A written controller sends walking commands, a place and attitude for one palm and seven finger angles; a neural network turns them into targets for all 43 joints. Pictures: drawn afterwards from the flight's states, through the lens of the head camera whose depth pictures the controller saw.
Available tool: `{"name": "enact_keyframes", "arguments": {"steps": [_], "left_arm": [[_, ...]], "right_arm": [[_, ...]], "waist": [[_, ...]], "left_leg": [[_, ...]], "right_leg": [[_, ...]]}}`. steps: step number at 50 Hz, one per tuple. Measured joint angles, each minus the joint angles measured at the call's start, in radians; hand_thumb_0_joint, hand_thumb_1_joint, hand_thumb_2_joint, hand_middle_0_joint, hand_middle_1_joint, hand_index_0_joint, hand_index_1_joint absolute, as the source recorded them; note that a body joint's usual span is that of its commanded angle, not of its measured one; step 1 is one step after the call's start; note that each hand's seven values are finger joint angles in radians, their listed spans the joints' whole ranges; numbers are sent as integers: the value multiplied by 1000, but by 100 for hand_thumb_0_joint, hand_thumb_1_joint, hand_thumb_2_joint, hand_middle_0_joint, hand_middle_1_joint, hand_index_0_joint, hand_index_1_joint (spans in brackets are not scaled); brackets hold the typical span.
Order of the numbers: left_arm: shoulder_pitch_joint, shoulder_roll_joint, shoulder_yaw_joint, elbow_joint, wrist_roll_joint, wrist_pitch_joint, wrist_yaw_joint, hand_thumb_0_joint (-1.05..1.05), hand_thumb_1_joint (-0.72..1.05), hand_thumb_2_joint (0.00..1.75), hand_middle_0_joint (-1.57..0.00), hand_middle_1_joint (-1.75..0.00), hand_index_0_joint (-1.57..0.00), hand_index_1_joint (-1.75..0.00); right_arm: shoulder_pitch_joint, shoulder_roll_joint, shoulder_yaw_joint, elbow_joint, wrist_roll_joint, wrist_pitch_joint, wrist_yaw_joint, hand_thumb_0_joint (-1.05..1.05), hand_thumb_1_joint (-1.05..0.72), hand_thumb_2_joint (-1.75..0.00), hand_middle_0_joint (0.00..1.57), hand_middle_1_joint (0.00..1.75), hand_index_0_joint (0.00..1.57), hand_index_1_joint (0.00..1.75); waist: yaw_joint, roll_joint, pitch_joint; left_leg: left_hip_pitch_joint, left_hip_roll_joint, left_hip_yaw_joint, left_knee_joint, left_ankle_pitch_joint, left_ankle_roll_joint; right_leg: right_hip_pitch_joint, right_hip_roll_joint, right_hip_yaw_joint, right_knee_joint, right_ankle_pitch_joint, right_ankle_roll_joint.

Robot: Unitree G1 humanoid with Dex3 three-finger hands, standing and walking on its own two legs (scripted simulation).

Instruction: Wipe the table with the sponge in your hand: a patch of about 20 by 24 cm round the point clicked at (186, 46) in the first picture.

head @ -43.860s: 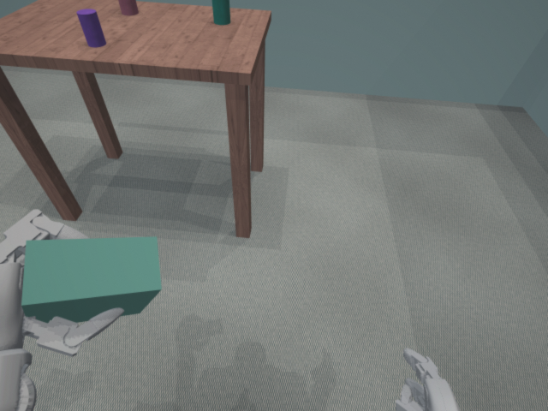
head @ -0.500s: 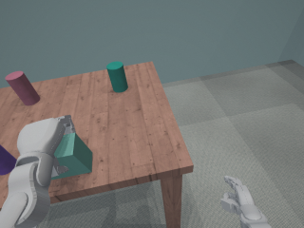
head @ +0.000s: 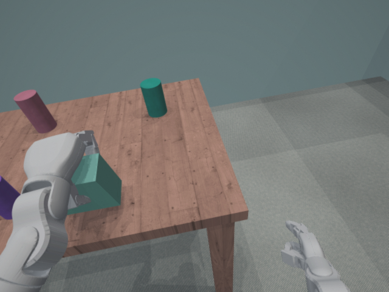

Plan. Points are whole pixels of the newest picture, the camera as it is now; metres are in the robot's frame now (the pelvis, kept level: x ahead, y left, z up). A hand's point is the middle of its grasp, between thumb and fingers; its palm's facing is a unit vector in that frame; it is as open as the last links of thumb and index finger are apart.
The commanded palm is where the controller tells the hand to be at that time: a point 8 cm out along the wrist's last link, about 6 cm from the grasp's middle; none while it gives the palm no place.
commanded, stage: lift the sponge slowly off the table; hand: left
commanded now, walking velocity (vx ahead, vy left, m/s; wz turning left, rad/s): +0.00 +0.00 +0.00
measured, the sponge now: (84, 190) +0.25 +0.28 +0.11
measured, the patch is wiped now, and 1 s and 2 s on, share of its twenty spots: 1.00 1.00 1.00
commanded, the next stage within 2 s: bring the sponge back beside the body in 0.96 s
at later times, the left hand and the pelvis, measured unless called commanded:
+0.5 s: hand (61, 163) +0.25 +0.28 +0.19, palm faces +0.13 -0.02 -0.99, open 9.9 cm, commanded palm +0.20 +0.28 +0.27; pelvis -0.01 +0.00 +0.00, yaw +0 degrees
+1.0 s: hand (58, 148) +0.25 +0.27 +0.23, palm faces +0.22 -0.03 -0.97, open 9.9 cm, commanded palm +0.20 +0.27 +0.30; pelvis -0.03 +0.00 +0.00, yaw +1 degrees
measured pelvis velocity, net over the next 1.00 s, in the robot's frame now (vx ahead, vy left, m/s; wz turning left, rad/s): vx -0.03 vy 0.00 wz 0.01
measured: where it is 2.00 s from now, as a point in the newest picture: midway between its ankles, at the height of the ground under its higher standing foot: outside the picture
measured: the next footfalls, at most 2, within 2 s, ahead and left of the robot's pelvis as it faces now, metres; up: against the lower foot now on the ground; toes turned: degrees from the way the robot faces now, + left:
none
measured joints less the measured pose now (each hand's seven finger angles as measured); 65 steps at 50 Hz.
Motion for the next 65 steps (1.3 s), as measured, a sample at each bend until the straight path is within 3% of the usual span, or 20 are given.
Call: {"name": "enact_keyframes", "arguments": {"steps": [30, 39, 52, 65], "left_arm": [[-92, 94, 52, 21, -47, -16, -70, 0, -55, 104, -76, -135, -79, -140], [-125, 96, 52, -12, -56, 7, -88, 0, -55, 104, -76, -136, -79, -140], [-235, 65, -5, 47, -38, 33, -79, -1, -55, 105, -77, -136, -79, -140], [-113, 81, 44, -50, -61, 26, -72, -1, -55, 105, -77, -136, -80, -140]], "right_arm": [[5, -11, -1, 5, 6, -13, -12, 1, -91, -90, 20, 30, 20, 30], [-4, -5, 5, -1, 10, -12, -6, 1, -91, -90, 20, 30, 20, 30], [-3, 7, 20, -5, 16, -12, -1, 1, -91, -90, 20, 30, 20, 30], [18, -4, 10, -10, 12, 8, 13, 1, -91, -90, 20, 30, 20, 30]], "waist": [[10, 1, -1], [15, 6, -8], [11, 2, -4], [6, 7, -19]], "left_leg": [[-35, -2, -8, 28, 4, -4], [-41, -7, -4, 26, 14, 0], [-50, -14, -3, 12, 39, 1], [-52, -6, 15, 28, 24, -3]], "right_leg": [[-29, -2, -10, 22, 4, -1], [-37, -7, -7, 22, 13, 5], [-51, -15, -6, 21, 30, 9], [-61, -4, 10, 43, 19, 4]]}}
